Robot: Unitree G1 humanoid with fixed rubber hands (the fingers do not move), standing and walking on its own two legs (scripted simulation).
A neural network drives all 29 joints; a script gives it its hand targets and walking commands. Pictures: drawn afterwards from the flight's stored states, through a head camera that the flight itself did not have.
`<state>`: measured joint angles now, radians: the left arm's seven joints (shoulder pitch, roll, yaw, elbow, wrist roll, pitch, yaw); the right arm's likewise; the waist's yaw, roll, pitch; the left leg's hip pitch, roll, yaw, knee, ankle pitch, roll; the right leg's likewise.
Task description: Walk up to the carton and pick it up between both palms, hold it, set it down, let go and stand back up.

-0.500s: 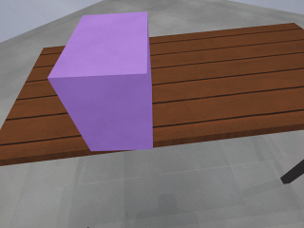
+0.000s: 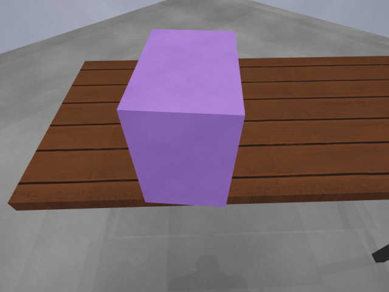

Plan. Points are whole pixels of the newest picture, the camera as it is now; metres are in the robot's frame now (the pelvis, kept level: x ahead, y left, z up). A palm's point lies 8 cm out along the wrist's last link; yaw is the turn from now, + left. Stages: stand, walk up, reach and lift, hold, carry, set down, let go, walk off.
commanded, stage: walk up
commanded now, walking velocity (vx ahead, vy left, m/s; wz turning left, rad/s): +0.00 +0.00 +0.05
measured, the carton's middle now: (189, 118) +0.49 +0.04 +0.10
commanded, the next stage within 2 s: none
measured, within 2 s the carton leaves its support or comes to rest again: neither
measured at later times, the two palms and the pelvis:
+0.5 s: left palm out of the picture +0.00 +0.28 -0.14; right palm out of the picture -0.04 -0.24 -0.10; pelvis -0.04 +0.03 +0.01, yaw +0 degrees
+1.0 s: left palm out of the picture -0.06 +0.20 -0.14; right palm out of the picture -0.05 -0.27 -0.13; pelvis -0.04 -0.03 +0.01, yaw +0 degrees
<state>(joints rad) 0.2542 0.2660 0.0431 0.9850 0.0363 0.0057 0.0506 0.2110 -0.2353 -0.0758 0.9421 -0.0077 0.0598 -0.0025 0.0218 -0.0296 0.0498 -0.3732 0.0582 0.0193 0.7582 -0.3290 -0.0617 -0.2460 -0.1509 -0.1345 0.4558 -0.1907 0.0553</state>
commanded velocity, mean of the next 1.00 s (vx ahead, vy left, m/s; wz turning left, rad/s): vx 0.03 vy -0.04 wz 0.00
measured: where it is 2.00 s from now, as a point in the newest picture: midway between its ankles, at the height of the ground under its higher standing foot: outside the picture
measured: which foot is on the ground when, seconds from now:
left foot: up 0.00-0.02, down 0.04-0.60, up 0.62-1.00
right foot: down 0.00-0.04, up 0.06-0.58, down 0.60-1.00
